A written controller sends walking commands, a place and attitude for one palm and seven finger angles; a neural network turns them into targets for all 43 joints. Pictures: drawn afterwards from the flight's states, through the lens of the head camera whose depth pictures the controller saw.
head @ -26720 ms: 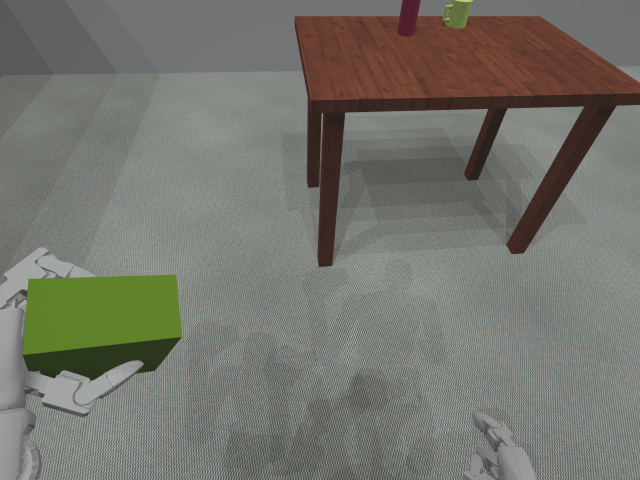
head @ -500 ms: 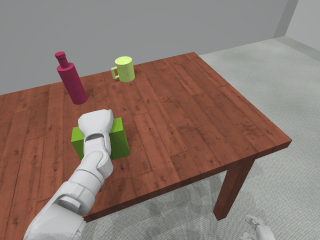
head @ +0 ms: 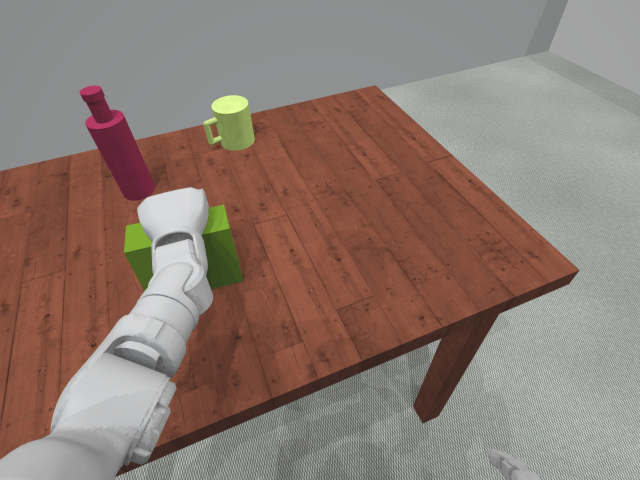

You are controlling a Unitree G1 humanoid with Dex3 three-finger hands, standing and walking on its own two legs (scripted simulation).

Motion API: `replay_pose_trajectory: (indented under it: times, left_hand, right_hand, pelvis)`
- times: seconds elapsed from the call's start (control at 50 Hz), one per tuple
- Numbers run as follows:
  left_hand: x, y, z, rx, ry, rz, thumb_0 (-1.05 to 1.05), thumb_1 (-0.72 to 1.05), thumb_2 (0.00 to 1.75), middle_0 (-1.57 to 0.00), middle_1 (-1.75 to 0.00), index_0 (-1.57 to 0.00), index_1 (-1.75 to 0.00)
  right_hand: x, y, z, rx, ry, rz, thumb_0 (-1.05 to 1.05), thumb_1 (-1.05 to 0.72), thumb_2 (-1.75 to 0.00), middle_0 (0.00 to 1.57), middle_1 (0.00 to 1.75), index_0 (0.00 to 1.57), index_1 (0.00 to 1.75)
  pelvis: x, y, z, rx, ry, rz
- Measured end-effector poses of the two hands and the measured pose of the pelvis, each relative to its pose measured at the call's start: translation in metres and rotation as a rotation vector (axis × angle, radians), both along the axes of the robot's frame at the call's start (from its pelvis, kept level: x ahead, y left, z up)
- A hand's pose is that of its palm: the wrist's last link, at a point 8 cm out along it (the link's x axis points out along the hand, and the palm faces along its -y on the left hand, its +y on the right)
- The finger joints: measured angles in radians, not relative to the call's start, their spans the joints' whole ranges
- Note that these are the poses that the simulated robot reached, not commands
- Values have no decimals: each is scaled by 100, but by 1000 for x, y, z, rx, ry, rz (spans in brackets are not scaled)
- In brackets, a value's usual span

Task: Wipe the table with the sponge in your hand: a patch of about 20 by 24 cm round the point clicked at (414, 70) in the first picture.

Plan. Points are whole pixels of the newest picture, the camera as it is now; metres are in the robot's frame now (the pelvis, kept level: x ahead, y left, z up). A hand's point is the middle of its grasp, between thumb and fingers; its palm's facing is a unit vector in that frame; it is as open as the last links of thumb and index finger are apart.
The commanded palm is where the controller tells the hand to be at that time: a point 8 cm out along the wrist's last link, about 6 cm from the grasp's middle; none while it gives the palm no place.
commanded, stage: wipe forward along the third lane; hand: left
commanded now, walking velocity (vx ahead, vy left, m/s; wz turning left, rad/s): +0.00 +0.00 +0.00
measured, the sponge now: (190, 262) +0.41 +0.21 +0.03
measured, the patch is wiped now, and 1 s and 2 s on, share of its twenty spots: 0.90 0.90 0.90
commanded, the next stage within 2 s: wipe back along the third lane in 0.26 s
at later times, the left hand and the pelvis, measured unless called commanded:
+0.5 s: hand (182, 230) +0.45 +0.23 +0.07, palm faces -0.05 -0.01 -1.00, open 10.1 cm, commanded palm +0.41 +0.21 +0.10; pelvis +0.00 +0.01 +0.00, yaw -1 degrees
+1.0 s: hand (185, 247) +0.41 +0.21 +0.07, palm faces +0.01 -0.02 -1.00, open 10.1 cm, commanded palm +0.36 +0.19 +0.10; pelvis +0.03 +0.01 +0.00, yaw +1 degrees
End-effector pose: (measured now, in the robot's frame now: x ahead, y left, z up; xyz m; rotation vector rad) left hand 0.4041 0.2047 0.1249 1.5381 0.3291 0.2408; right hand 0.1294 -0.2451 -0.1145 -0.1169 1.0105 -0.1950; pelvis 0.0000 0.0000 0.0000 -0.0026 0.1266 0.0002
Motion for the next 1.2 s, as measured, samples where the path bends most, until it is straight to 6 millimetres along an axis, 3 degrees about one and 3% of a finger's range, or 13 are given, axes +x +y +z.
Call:
replay_pose_trajectory:
  times: [0.4,0.6,0.72,1.08,1.2]
  left_hand:
    - [26,13,-1,11,7,10,1,-52,107,-73,-135,-75,-133]
    - [18,12,-3,15,-39,3,0,-51,107,-71,-137,-73,-135]
    - [10,9,-2,15,-46,20,0,-50,106,-71,-137,-73,-135]
    - [-20,-5,-3,1,-66,2,0,-49,106,-69,-138,-72,-137]
    - [-28,-10,-3,-4,-66,-2,1,-49,106,-69,-138,-71,-137]
  right_hand:
    - [-32,3,-7,-11,91,-49,1,-90,-90,20,30,20,30]
    - [-37,8,-8,11,109,-56,1,-90,-90,20,30,20,30]
    - [-12,15,-5,25,72,-25,1,-90,-90,20,30,20,30]
    - [106,40,31,64,-147,145,1,-90,-90,20,30,20,30]
    - [109,37,32,66,-139,154,1,-90,-90,20,30,21,32]
  pelvis:
    - [2,11,-2,-9,46,-9]
    - [6,15,-1,-11,39,-16]
    - [10,16,1,-11,23,-9]
    - [30,12,2,-7,-25,17]
    - [31,10,2,-5,-42,18]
